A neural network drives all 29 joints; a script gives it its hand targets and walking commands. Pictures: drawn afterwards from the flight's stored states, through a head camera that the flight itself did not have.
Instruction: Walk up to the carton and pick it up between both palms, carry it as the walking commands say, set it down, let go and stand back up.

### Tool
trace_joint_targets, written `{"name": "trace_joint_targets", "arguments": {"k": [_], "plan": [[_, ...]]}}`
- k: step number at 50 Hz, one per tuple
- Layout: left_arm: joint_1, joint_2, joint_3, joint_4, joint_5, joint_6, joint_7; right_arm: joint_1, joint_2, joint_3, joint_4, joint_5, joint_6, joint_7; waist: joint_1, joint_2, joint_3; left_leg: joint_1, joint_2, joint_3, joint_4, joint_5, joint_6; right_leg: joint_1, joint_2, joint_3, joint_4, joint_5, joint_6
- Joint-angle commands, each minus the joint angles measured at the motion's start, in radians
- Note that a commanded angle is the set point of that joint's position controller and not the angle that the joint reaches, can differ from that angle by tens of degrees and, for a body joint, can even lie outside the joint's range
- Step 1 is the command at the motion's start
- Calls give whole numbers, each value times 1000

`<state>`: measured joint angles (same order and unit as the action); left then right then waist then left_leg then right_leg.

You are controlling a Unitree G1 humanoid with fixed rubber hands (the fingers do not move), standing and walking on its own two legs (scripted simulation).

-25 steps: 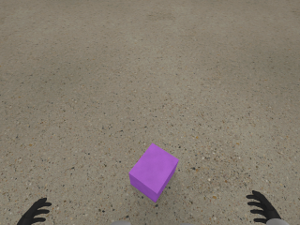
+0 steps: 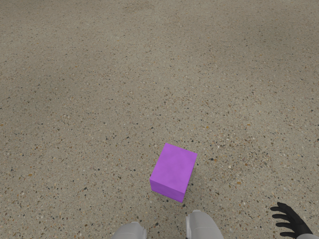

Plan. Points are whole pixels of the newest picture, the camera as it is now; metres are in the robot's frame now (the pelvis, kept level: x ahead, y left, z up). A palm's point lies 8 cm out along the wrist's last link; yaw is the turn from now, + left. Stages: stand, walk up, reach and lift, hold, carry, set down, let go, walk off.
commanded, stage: walk up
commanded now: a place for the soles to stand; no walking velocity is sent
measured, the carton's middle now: (173, 172) +0.50 -0.06 -0.64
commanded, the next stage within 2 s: none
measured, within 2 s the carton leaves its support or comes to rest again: neither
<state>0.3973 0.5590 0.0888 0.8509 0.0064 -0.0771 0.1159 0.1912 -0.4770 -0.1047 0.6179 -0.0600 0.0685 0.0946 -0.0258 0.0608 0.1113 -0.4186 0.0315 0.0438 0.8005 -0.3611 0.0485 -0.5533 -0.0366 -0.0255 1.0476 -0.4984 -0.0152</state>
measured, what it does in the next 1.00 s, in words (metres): steps to the left, turning right: right foot, then left foot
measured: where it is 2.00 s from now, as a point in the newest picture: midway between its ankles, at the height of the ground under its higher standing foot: outside the picture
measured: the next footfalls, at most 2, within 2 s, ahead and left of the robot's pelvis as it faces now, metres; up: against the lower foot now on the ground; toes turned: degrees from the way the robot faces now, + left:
right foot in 0.08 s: +0.11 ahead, -0.09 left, +0.00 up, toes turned -8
left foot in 0.34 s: +0.21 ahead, +0.23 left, +0.00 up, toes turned -28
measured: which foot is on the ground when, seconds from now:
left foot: down 0.00-0.08, up 0.10-0.32, down 0.34-1.00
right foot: up 0.00-0.06, down 0.08-0.36, up 0.38-0.64, down 0.66-1.00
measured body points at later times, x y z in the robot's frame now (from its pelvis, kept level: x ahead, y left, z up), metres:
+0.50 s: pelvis +0.04 +0.14 -0.01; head +0.06 +0.14 +0.44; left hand +0.23 +0.47 -0.08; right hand +0.04 -0.21 -0.09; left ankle +0.10 +0.26 -0.71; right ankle +0.06 -0.01 -0.66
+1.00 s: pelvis +0.06 +0.17 +0.00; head +0.09 +0.16 +0.45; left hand +0.31 +0.42 -0.10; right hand -0.02 -0.19 -0.07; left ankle +0.13 +0.27 -0.71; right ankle +0.03 +0.03 -0.70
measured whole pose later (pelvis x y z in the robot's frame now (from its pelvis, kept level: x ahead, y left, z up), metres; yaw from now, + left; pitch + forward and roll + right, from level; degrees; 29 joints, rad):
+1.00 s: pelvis +0.06 +0.17 +0.00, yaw -26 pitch -2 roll -2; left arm 0.20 0.47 0.07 0.82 0.02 -0.01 -0.03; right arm 0.26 -0.48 -0.06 0.80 -0.03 -0.07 -0.03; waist -0.02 0.00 0.09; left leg -0.36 0.12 0.10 0.80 -0.40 -0.01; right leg -0.39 0.01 0.02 0.79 -0.44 -0.04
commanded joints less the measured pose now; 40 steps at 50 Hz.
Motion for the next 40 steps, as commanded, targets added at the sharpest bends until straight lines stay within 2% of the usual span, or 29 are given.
{"name": "trace_joint_targets", "arguments": {"k": [1,2,3,4,5,6,7,8,10,13,15,16,17,18,19,20,21,22,24,28,30,32,33,34,35,36,37,39,40], "plan": [[167,162,52,-8,-10,-17,-8,-40,-211,-67,-106,-7,-8,-8,22,147,-29,-101,209,-261,-372,-198,203,172,-3,-72,-177,40,-11],[233,145,56,10,-11,-24,-6,-76,-201,-67,-125,-8,-1,-5,70,122,-34,-197,189,-204,-304,-204,177,339,0,-67,-326,139,-28],[287,168,68,17,-1,-31,1,-59,-165,-62,-127,-9,3,-7,105,27,-56,-318,152,-149,-143,-209,123,518,-29,39,-426,134,-46],[301,234,89,-9,15,-39,13,-11,-103,-45,-129,-3,-1,-11,124,-185,-76,-400,57,-45,147,-205,31,575,-180,327,-606,-59,-84],[248,313,102,-65,22,-42,28,12,-114,-45,-146,3,9,-16,102,-184,-86,-508,33,-108,308,-204,-30,511,-411,762,-745,-240,-176],[189,305,96,-89,11,-39,33,-2,-189,-64,-127,2,21,-22,70,-42,-66,-440,74,-191,383,-179,-35,409,-420,763,-733,-196,-225],[140,282,86,-106,6,-39,33,24,-207,-73,-111,5,22,-20,38,-33,-45,-397,84,-194,426,-137,-46,338,-386,673,-688,-143,-246],[103,262,82,-115,5,-38,28,54,-205,-77,-94,3,21,-19,16,-55,-37,-353,96,-192,438,-91,-53,269,-332,566,-653,-138,-235],[40,222,68,-139,18,-33,7,127,-181,-74,-43,6,13,-12,-6,-156,-58,-229,82,-136,407,-26,-60,137,-212,389,-613,-98,-191],[8,220,62,-166,39,-20,-22,129,-157,-65,-14,29,2,-15,16,-269,-36,-106,36,-49,249,-120,-58,17,-137,309,-572,-84,-187],[-25,227,58,-181,42,-5,-40,136,-160,-66,8,40,-12,-30,18,-291,-54,9,-1,8,134,-174,-47,-20,-114,299,-546,-89,-178],[-69,227,53,-187,40,5,-49,187,-160,-69,34,45,-23,-40,-17,-266,-74,119,-27,53,34,-122,-43,-55,-88,267,-500,-85,-154],[-82,192,41,-180,38,16,-54,236,-171,-75,60,40,-36,-52,-52,-198,-82,200,-46,45,-66,-137,-37,-94,-56,223,-375,-93,-121],[-91,112,21,-189,30,23,-52,251,-224,-84,61,18,-53,-64,-72,35,-49,181,68,-218,-291,-326,1,-168,48,157,-90,-94,-77],[-112,77,10,-209,18,18,-39,148,-347,-93,18,27,-60,-66,-42,245,-7,76,350,-695,-530,-513,106,-302,138,101,109,-122,-8],[-108,130,19,-178,16,15,-34,82,-318,-84,21,33,-70,-65,-17,42,35,20,380,-728,-540,-417,142,-264,83,219,170,-48,5],[-54,147,26,-138,1,13,-41,60,-299,-74,28,38,-80,-74,13,17,29,16,362,-642,-470,-367,163,-226,60,194,183,-14,4],[-21,155,33,-109,0,15,-51,48,-282,-71,41,39,-89,-83,27,36,30,33,330,-535,-414,-315,163,-203,40,170,169,15,0],[-19,132,33,-80,5,20,-78,47,-249,-55,63,40,-105,-93,23,104,18,28,283,-373,-355,-119,151,-111,38,122,101,38,-1],[-119,83,37,-116,16,36,-120,102,-256,-58,80,38,-122,-100,-11,142,-16,98,300,-252,-303,169,162,1,41,56,-90,-5,1],[-119,72,38,-118,17,38,-128,94,-250,-52,78,46,-120,-104,4,144,-59,109,301,-196,-253,320,149,105,50,0,-213,33,-11],[-80,75,46,-103,26,31,-127,91,-215,-34,80,53,-114,-106,47,90,-97,28,252,-89,-108,360,87,311,95,-22,-421,144,-39],[-59,115,61,-103,34,29,-124,120,-174,-19,75,54,-115,-110,59,-20,-135,-53,212,-40,29,325,47,423,40,110,-474,204,-71],[-53,194,75,-123,28,24,-121,91,-127,-7,42,68,-118,-111,65,-240,-167,-222,59,50,215,62,-32,461,-163,524,-540,280,-194],[-40,176,62,-117,16,26,-123,41,-158,-11,50,73,-109,-125,81,-165,-193,-209,46,-19,240,-323,-19,412,-278,617,-561,398,-300],[-74,159,45,-128,14,28,-120,58,-165,-10,71,73,-109,-132,61,-124,-171,-170,57,-49,242,-316,-20,369,-260,566,-532,457,-306],[-116,138,32,-133,13,32,-115,91,-157,-6,92,72,-116,-135,36,-137,-144,-122,66,-43,173,-261,-16,304,-230,494,-517,487,-279],[-212,107,12,-148,14,53,-122,195,-156,-6,159,67,-133,-134,-24,-193,-141,112,17,41,-49,-45,-7,152,-120,318,-463,484,-184],[-230,79,1,-146,13,63,-128,215,-165,-12,182,53,-142,-133,-42,-172,-137,222,2,23,-154,6,-3,69,-69,268,-394,416,-134]]}}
